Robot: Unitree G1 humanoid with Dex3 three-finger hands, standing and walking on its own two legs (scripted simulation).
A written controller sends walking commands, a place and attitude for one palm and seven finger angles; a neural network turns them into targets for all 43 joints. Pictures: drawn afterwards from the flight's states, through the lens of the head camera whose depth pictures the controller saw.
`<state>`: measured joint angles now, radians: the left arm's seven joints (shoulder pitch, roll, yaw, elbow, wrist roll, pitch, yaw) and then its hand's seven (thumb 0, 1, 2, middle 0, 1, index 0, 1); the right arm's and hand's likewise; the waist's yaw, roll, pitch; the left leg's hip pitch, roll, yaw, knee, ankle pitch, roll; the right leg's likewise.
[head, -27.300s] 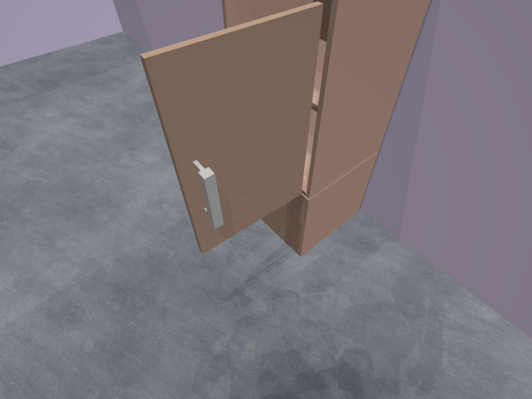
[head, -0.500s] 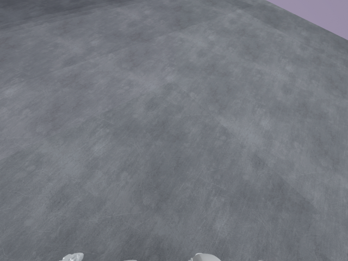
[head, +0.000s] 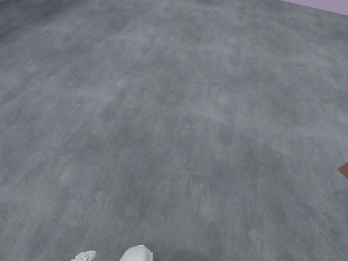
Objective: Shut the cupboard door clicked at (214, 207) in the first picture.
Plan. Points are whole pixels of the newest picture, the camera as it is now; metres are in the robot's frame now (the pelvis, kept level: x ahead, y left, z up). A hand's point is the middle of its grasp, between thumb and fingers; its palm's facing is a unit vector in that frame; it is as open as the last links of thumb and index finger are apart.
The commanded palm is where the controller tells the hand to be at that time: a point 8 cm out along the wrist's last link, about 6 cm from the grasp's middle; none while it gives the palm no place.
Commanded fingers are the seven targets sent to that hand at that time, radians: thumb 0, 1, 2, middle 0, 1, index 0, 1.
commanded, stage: turn to face it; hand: left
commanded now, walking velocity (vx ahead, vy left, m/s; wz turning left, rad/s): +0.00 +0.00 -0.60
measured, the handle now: out of the picture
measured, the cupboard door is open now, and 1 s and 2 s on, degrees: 61 61 61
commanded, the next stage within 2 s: take the last steps up to it in 1.62 s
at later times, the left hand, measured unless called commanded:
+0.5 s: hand (117, 237) +0.19 +0.17 -0.16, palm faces -0.30 -0.92 -0.24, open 7.4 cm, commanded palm none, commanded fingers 0.00 0.90 0.90 -0.20 -0.30 -0.20 -0.30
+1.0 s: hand (136, 221) +0.24 +0.13 -0.18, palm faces -0.52 -0.83 -0.19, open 7.4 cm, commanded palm none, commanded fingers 0.00 0.90 0.90 -0.20 -0.30 -0.20 -0.30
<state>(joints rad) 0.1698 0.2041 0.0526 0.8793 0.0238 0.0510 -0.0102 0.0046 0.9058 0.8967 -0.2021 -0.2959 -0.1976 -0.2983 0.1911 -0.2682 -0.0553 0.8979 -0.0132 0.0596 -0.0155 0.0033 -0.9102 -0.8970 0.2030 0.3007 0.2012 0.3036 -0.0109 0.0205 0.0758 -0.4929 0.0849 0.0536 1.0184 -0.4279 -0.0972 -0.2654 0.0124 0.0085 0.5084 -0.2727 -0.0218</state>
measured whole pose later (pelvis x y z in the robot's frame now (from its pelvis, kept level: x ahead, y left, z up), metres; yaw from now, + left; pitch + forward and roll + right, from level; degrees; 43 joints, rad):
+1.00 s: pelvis +0.06 +0.00 +0.00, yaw -35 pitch +2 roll -2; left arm 0.18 0.26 0.08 0.90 0.02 0.08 -0.02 0.01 0.91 0.90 -0.20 -0.30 -0.20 -0.30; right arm 0.17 -0.21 0.00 0.84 -0.03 0.01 -0.02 0.00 -0.91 -0.90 0.21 0.30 0.20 0.30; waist 0.02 -0.05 0.08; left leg -0.31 0.07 0.09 0.58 -0.30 0.01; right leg -0.44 0.05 0.04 1.00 -0.52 0.04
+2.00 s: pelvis +0.06 -0.07 +0.01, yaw -60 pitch +1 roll -2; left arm 0.19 0.25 0.08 0.99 0.03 0.08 -0.05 0.01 0.91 0.90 -0.20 -0.30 -0.19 -0.30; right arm 0.33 -0.18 -0.02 0.99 -0.04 -0.02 -0.02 0.00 -0.90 -0.90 0.21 0.30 0.21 0.30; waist -0.03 -0.01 0.02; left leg -0.15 0.11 0.16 0.40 -0.25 -0.02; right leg -0.43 -0.04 -0.03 0.88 -0.36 0.03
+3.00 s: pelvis +0.06 -0.32 +0.00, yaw -60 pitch +1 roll +2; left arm 0.15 0.16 0.04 1.03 0.03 0.00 0.03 0.00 0.92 0.90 -0.20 -0.30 -0.20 -0.30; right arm 0.21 -0.21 -0.05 1.04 0.00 0.06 -0.02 0.00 -0.91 -0.90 0.20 0.30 0.20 0.30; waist 0.00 0.00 0.08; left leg -0.32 -0.01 0.04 0.85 -0.54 -0.05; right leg -0.28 -0.07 -0.02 0.50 -0.23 0.01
